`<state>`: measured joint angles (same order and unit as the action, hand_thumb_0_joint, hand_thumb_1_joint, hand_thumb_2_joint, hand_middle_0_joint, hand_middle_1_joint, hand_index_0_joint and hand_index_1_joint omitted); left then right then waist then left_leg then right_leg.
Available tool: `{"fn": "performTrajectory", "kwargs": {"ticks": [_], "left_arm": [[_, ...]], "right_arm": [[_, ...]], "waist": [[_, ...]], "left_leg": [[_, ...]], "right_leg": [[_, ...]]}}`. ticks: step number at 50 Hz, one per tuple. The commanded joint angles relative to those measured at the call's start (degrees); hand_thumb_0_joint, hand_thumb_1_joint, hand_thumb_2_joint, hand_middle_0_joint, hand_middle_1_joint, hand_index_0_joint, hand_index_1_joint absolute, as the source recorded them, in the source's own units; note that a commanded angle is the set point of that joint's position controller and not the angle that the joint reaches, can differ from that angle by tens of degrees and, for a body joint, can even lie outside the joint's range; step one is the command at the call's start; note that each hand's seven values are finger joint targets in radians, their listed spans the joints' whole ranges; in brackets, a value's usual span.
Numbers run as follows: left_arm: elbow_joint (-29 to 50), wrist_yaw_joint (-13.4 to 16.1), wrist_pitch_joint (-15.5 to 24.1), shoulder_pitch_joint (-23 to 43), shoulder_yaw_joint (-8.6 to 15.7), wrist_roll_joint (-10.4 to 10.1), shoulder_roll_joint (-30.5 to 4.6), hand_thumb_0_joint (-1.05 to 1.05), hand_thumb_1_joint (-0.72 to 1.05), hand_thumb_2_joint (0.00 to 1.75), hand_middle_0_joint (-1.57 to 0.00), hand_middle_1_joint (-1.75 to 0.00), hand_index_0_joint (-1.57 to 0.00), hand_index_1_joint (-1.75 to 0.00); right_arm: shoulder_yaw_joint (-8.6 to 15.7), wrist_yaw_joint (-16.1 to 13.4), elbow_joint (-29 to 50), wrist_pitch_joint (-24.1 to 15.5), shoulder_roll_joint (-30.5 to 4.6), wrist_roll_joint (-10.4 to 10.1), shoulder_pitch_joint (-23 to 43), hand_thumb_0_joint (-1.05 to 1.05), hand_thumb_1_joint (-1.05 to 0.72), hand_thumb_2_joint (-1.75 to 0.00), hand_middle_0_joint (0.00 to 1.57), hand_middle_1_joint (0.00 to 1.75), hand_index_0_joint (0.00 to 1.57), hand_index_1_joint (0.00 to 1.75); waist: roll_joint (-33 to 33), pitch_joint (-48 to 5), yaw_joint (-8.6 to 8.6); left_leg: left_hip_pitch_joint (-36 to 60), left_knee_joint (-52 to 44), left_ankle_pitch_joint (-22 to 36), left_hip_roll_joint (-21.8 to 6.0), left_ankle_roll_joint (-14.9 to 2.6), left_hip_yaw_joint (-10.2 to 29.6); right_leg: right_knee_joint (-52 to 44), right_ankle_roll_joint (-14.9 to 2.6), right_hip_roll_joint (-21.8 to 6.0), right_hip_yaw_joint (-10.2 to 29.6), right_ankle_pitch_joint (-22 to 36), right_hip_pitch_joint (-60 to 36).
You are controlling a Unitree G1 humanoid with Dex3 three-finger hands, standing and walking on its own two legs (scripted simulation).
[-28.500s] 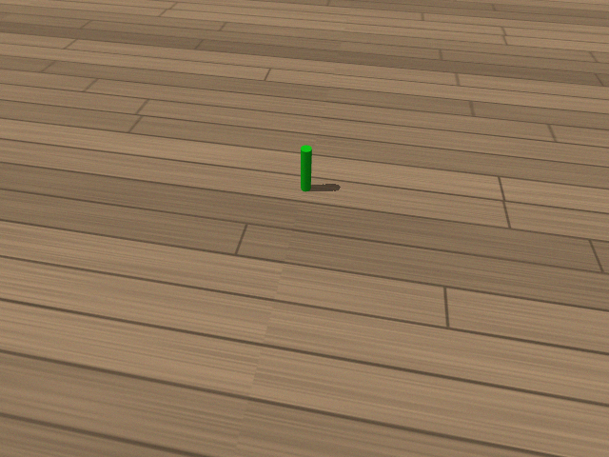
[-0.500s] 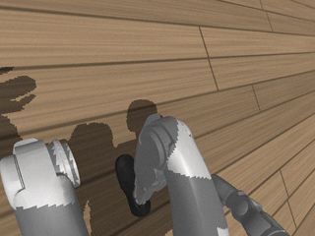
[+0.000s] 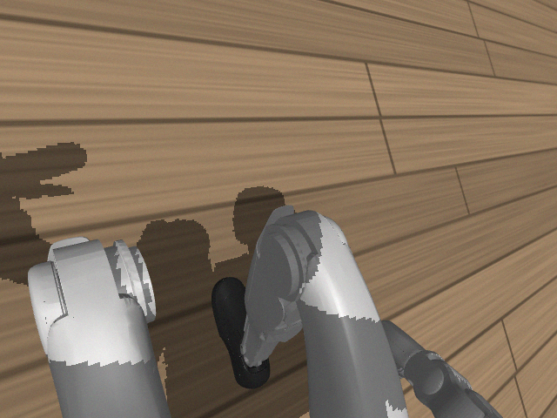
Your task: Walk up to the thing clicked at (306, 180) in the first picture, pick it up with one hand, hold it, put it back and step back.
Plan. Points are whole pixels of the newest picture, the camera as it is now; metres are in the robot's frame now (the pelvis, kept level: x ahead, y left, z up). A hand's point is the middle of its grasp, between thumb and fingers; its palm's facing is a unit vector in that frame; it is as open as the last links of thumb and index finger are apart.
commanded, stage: withdraw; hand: left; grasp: from the side
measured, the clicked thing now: out of the picture +0.43 +0.31 -0.18
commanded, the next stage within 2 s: rise in 0.08 s
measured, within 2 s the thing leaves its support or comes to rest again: neither
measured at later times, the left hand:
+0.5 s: hand out of the picture +0.37 +0.42 +0.01, palm faces +0.38 -0.83 -0.40, open 17.3 cm
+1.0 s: hand out of the picture +0.26 +0.32 +0.20, palm faces +0.36 -0.83 -0.43, open 17.2 cm
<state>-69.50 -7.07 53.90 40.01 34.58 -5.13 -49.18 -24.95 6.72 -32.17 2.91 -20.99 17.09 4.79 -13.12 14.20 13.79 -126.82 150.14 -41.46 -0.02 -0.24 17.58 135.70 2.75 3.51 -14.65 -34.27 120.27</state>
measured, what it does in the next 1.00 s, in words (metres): rises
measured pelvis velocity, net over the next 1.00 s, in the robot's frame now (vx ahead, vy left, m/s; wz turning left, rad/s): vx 0.05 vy -0.01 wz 0.22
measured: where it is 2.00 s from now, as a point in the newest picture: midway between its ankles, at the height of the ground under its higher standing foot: (183, 385)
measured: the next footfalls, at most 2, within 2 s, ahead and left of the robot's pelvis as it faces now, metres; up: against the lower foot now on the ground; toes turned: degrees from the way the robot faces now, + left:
none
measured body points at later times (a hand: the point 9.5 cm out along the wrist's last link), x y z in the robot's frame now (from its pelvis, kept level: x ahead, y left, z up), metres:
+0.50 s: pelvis +0.01 -0.01 +0.07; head +0.20 +0.11 +0.46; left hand +0.35 +0.47 +0.04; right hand +0.17 -0.25 -0.03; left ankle +0.08 +0.12 -0.26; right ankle +0.14 -0.11 -0.26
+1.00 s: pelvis +0.05 -0.01 +0.30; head +0.17 +0.05 +0.72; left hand +0.24 +0.36 +0.22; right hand +0.29 -0.21 +0.20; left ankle +0.08 +0.12 -0.26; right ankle +0.14 -0.11 -0.26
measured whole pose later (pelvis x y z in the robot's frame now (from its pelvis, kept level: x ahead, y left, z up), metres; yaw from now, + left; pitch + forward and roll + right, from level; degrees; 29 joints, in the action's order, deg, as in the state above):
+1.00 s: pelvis +0.05 -0.01 +0.30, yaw +13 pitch +26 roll -4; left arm -25.4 7.5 -4.2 0.9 11.9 1.3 -22.5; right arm -1.1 -5.6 -29.3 2.4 -13.5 -2.9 -7.4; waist -0.4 -10.3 3.0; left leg -80.2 89.6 -35.5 -1.0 0.3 3.7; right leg 86.1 -0.3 1.1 -3.3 -33.5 78.7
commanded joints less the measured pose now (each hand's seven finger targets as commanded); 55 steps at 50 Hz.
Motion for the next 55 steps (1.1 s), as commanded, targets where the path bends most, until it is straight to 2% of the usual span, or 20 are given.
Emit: {"fn": "performTrajectory", "kwargs": {"ticks": [1, 2, 4, 6, 8, 9, 10, 11, 12, 13, 14, 17, 19, 21, 26, 31, 36, 39, 49, 55], "left_arm": [[11.49, -3.59, -1.35, 10.96, -2.56, -1.29, -11.11, 0.00, -0.61, 0.05, -0.08, -0.06, -0.09, -0.06], [10.59, -4.55, -3.13, 10.30, -4.00, -2.09, -8.66, 0.00, -0.61, 0.05, -0.08, -0.07, -0.09, -0.06], [9.89, -6.14, -5.89, 8.87, -3.33, -3.44, -8.44, 0.00, -0.61, 0.03, -0.06, -0.06, -0.08, -0.05], [15.63, -7.39, -7.36, 13.70, -3.65, -4.48, -8.85, 0.00, -0.61, 0.03, -0.04, -0.05, -0.06, -0.03], [11.94, -8.53, -9.54, 11.92, -6.42, -4.83, -3.84, 0.00, -0.61, 0.01, -0.04, -0.05, -0.07, -0.03], [14.84, -8.67, -9.81, 13.62, -5.59, -4.94, -4.72, 0.00, -0.61, 0.02, -0.04, -0.05, -0.07, -0.02], [15.87, -8.51, -10.09, 14.88, -4.74, -4.30, -6.72, 0.00, -0.53, 0.06, -0.05, 0.00, -0.04, -0.01], [14.86, -5.59, -13.84, 10.35, -2.54, 4.45, -16.28, 0.00, -0.54, 0.07, -0.08, -0.07, -0.07, -0.07], [16.95, -4.79, -15.82, 15.08, -4.35, 3.88, -12.91, 0.00, -0.55, 0.08, -0.08, -0.07, -0.07, -0.07], [12.59, -4.20, -17.69, 9.96, -3.25, 4.04, -11.44, 0.00, -0.55, 0.08, -0.08, -0.08, -0.07, -0.09], [17.83, -3.66, -18.43, 13.44, -2.59, 4.61, -13.56, 0.00, -0.55, 0.08, -0.08, -0.07, -0.07, -0.07], [31.12, -1.31, -22.83, 13.18, 2.31, 6.90, -22.07, 0.00, -0.57, 0.08, -0.10, -0.08, -0.09, -0.08], [29.60, -0.45, -26.82, 8.15, -0.14, 7.71, -17.69, 0.00, -0.49, 0.09, -0.06, -0.07, -0.06, -0.07], [31.82, 0.95, -29.95, 5.68, 0.31, 7.91, -16.29, 0.00, -0.47, 0.10, -0.06, -0.07, -0.06, -0.07], [28.55, 2.94, -38.70, -8.05, -7.70, 8.04, -0.55, 0.00, -0.52, 0.08, -0.06, -0.06, -0.06, -0.06], [44.72, 6.20, -44.96, -16.00, -11.88, 7.22, 3.79, 0.00, -0.49, 0.09, -0.06, -0.07, -0.06, -0.07], [55.83, 10.69, -49.52, -20.45, -9.38, 7.22, 0.27, 0.00, -0.47, 0.11, -0.07, -0.07, -0.06, -0.07], [56.55, 12.65, -51.19, -23.75, -10.58, 7.24, 3.27, 0.00, -0.47, 0.10, -0.06, -0.07, -0.06, -0.07], [52.91, 15.79, -56.53, -36.20, -21.69, 6.13, 19.76, 0.00, -0.55, 0.05, -0.05, -0.05, -0.05, -0.05], [55.85, 16.96, -59.75, -42.01, -25.10, 5.39, 22.56, 0.00, -0.56, 0.05, -0.05, -0.05, -0.05, -0.05]], "right_arm": [[9.18, -1.78, -0.11, 1.02, -19.44, -2.30, -5.94, 0.00, -0.90, -0.90, 0.20, 0.30, 0.20, 0.30], [9.54, -1.90, -1.05, 1.16, -18.66, -3.06, -7.52, 0.00, -0.90, -0.90, 0.20, 0.30, 0.20, 0.30], [10.58, -2.22, -0.72, 1.01, -18.49, -4.35, -8.48, 0.00, -0.89, -0.90, 0.20, 0.30, 0.20, 0.30], [11.67, -2.42, -0.70, 0.93, -18.20, -5.36, -9.68, 0.00, -0.87, -0.89, 0.20, 0.30, 0.20, 0.30], [12.81, -2.42, 0.05, 0.79, -17.61, -6.45, -9.59, 0.00, -0.87, -0.89, 0.20, 0.30, 0.20, 0.30], [13.37, -2.40, -0.50, 0.57, -17.35, -6.82, -10.37, 0.00, -0.86, -0.89, 0.20, 0.30, 0.20, 0.30], [13.92, -2.39, -0.80, 0.45, -17.05, -7.11, -10.64, 0.00, -0.83, -0.89, 0.20, 0.30, 0.20, 0.30], [16.31, -2.62, -1.22, 1.46, -15.03, -9.13, -11.76, 0.00, -0.91, -0.92, 0.20, 0.30, 0.20, 0.30], [16.65, -2.60, -0.06, 1.97, -14.35, -10.01, -11.45, 0.00, -0.95, -0.92, 0.20, 0.30, 0.20, 0.30], [18.15, -2.75, 0.11, 2.43, -15.45, -10.64, -12.12, 0.00, -0.95, -0.92, 0.20, 0.30, 0.20, 0.30], [18.74, -2.73, 0.17, 3.11, -15.54, -11.09, -12.96, 0.00, -0.95, -0.92, 0.20, 0.30, 0.20, 0.30], [20.39, -3.67, 0.86, 4.60, -13.45, -13.03, -14.99, 0.00, -1.00, -0.93, 0.20, 0.30, 0.20, 0.30], [21.60, -4.01, 0.61, 5.35, -12.19, -13.93, -15.71, 0.00, -0.90, -0.90, 0.20, 0.30, 0.20, 0.30], [22.78, -4.63, 0.41, 5.62, -10.48, -14.97, -16.63, 0.00, -0.90, -0.90, 0.20, 0.30, 0.20, 0.30], [26.42, -5.56, 2.66, 5.54, -8.60, -17.12, -17.16, 0.00, -0.89, -0.90, 0.20, 0.30, 0.20, 0.30], [28.73, -6.57, 5.42, 4.93, -7.37, -18.99, -17.50, 0.00, -0.89, -0.90, 0.20, 0.30, 0.20, 0.30], [28.50, -9.19, 7.51, 3.56, -5.02, -20.40, -16.36, 0.00, -0.89, -0.90, 0.20, 0.30, 0.20, 0.30], [28.06, -10.83, 7.69, 2.21, -3.22, -20.47, -15.86, 0.00, -0.90, -0.90, 0.20, 0.30, 0.20, 0.30], [27.07, -13.44, 7.07, -3.01, -0.80, -19.73, -17.17, 0.00, -0.89, -0.90, 0.20, 0.30, 0.20, 0.30], [26.82, -14.09, 8.25, -4.79, -0.23, -19.79, -18.17, 0.00, -0.89, -0.90, 0.20, 0.30, 0.20, 0.30]], "waist": [[39.03, -38.51, 2.50], [36.03, -37.70, 2.98], [31.10, -36.61, 2.25], [32.02, -38.63, 1.81], [29.98, -38.53, 2.15], [29.28, -39.14, 1.77], [29.34, -39.95, 1.13], [34.87, -46.64, -4.28], [36.09, -47.20, -3.16], [35.60, -47.51, -3.51], [36.91, -48.33, -3.80], [44.37, -57.96, -9.14], [41.35, -54.39, -7.90], [36.91, -54.99, -8.39], [23.77, -53.87, -7.48], [20.56, -60.35, -9.46], [19.28, -58.31, -11.19], [19.67, -55.86, -11.30], [20.78, -44.51, -10.38], [17.90, -41.56, -10.86]], "left_leg": [[25.79, -24.52, 9.82, -3.67, 2.01, -3.92], [23.50, -24.07, 8.27, -3.42, 1.46, -4.37], [20.11, -23.59, 6.37, -3.07, 0.61, -4.88], [21.30, -24.07, 7.01, -2.80, 0.46, -5.08], [21.28, -24.76, 5.81, -2.60, 0.31, -4.73], [21.29, -24.96, 5.77, -2.50, 0.21, -4.73], [20.93, -25.18, 5.03, -2.31, 0.05, -5.05], [27.73, -29.38, 8.08, -2.03, 0.58, -7.00], [27.93, -31.13, 6.02, -2.44, 0.70, -6.63], [29.06, -32.57, 5.13, -2.52, 0.75, -6.61], [29.94, -33.69, 4.39, -2.66, 0.98, -6.46], [36.91, -36.68, 9.27, -2.40, 1.37, -8.20], [34.46, -37.25, 9.01, -2.00, 0.77, -9.30], [32.52, -37.49, 9.54, -1.39, 0.04, -10.90], [30.75, -41.80, 6.79, -0.85, -1.48, -12.31], [40.28, -49.41, 7.11, -0.76, -1.64, -13.07], [46.54, -58.13, 6.08, -1.10, -2.01, -13.71], [50.94, -62.35, 8.90, -0.93, -2.00, -14.73], [69.76, -78.28, 16.68, -1.17, -0.71, -14.59], [78.59, -85.94, 23.78, -0.91, -0.59, -15.18]], "right_leg": [[-8.21, -4.47, 1.02, -2.07, 8.59, -12.73], [-9.42, -4.23, 1.05, -1.83, 7.58, -13.08], [-10.83, -3.97, 1.15, -1.44, 6.54, -13.01], [-10.88, -4.10, 0.75, -0.93, 7.02, -12.09], [-11.09, -4.21, 0.54, -0.76, 5.78, -10.28], [-11.37, -4.21, 0.48, -0.53, 5.76, -10.65], [-11.43, -4.31, 0.36, -0.17, 4.99, -10.50], [-13.36, -4.75, -0.17, 1.30, 5.03, -11.89], [-13.40, -4.89, -0.10, 1.58, 3.13, -9.76], [-13.85, -4.81, -0.48, 1.76, 2.88, -9.63], [-13.91, -4.93, -0.47, 1.93, 2.54, -8.92], [-14.11, -5.56, -0.83, 4.17, 4.24, -10.44], [-15.71, -5.74, -0.71, 5.29, 3.85, -9.55], [-18.54, -5.77, -0.54, 6.42, 3.93, -11.84], [-27.33, -5.00, -0.79, 7.93, 2.37, -17.78], [-35.96, -4.47, -1.16, 9.57, 2.73, -28.17], [-44.98, -4.08, -1.63, 12.30, 1.59, -39.52], [-49.78, -4.13, -1.71, 13.56, 3.71, -45.40], [-65.21, -4.81, -1.85, 12.41, 10.34, -57.74], [-74.03, -4.39, -1.93, 12.25, 16.73, -70.39]]}}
